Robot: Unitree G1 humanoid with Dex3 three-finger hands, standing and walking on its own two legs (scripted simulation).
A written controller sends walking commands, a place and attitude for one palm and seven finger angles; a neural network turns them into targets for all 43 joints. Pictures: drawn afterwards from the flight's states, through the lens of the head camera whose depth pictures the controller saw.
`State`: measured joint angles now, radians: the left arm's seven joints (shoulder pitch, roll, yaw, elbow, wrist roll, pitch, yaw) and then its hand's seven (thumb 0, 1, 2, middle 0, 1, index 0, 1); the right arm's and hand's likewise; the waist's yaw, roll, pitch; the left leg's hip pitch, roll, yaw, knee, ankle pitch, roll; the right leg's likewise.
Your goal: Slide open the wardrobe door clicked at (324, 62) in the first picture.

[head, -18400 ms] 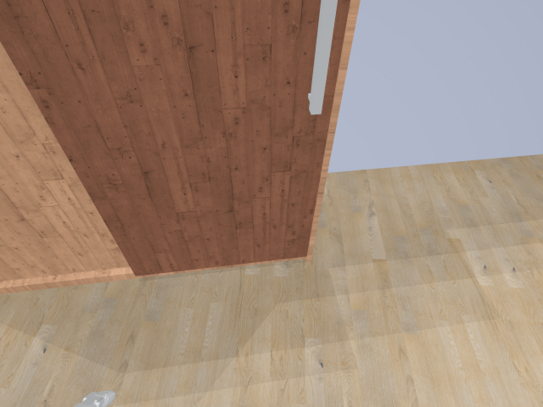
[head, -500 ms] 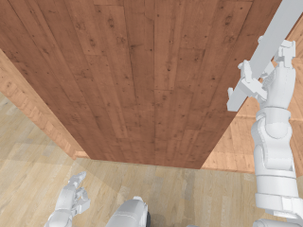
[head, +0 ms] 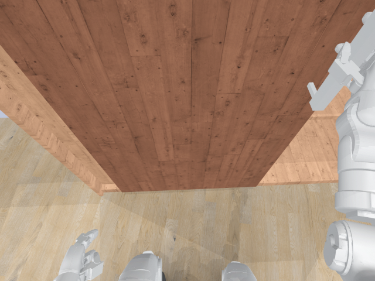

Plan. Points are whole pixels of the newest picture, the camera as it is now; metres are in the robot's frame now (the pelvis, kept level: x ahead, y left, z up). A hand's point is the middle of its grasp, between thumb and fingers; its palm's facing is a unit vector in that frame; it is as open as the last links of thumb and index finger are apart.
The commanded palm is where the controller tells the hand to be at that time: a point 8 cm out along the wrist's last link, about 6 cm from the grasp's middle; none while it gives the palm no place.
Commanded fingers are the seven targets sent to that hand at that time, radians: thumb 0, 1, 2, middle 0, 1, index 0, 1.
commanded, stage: stop walking and hold the door there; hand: right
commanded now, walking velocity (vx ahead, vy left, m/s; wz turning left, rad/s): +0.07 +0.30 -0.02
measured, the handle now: (356, 36) +0.49 -0.31 +0.20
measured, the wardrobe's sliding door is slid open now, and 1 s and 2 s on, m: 0.57 0.57 0.57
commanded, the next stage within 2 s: none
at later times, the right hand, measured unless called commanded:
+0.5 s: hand (339, 63) +0.44 -0.28 +0.18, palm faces +0.59 +0.78 -0.19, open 7.4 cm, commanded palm +0.40 -0.29 +0.17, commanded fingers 0.00 -0.90 -0.90 0.45 1.40 0.45 1.40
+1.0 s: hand (341, 62) +0.44 -0.28 +0.19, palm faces +0.58 +0.79 -0.19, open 7.2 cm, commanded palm +0.40 -0.30 +0.17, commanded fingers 0.00 -0.90 -0.90 0.45 1.40 0.45 1.40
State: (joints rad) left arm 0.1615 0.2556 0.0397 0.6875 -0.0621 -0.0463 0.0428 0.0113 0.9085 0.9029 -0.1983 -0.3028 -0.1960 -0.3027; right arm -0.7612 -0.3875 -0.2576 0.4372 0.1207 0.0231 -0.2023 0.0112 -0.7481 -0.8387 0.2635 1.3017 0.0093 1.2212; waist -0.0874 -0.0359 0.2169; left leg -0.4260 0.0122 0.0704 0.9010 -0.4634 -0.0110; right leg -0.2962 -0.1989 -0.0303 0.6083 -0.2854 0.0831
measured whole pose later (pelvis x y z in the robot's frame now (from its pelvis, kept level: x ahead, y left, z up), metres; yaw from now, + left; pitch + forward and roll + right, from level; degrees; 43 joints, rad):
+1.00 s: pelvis +0.02 +0.06 +0.00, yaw +5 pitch +0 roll +1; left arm 0.31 0.33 0.00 0.73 -0.05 -0.04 0.13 0.01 0.90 0.90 -0.20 -0.30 -0.20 -0.30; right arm -0.61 -0.68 -0.51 0.90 0.02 -0.11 -0.14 -0.05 -0.65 -0.80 0.33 1.23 0.13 1.26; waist 0.07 -0.02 0.00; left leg -0.28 0.03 0.08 0.50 -0.22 -0.01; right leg -0.34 -0.09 -0.20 0.54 -0.20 -0.04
